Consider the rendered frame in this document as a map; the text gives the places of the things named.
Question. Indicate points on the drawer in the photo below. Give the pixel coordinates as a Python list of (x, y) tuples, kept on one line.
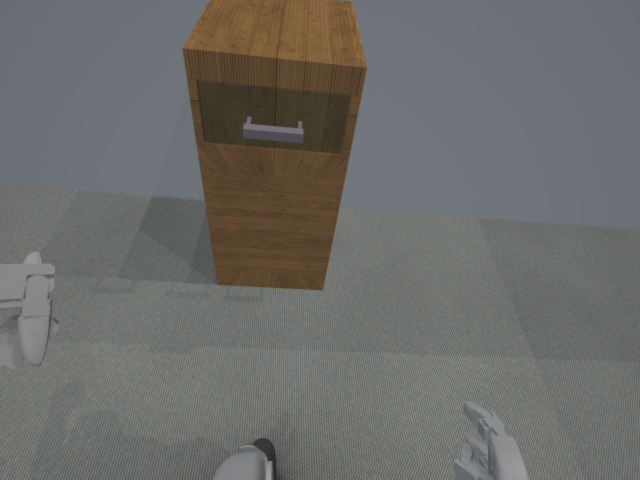
[(226, 106)]

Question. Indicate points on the handle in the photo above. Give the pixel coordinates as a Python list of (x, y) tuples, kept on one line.
[(273, 133)]

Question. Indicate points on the cabinet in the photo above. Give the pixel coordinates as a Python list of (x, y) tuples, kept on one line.
[(272, 212)]

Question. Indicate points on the right robot hand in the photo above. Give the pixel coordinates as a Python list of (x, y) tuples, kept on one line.
[(501, 460)]

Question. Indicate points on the left robot hand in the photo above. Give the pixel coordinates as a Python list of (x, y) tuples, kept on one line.
[(26, 286)]

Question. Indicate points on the left robot shin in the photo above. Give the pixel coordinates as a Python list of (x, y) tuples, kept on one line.
[(250, 449)]

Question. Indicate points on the left robot foot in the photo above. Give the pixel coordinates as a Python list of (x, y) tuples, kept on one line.
[(267, 447)]

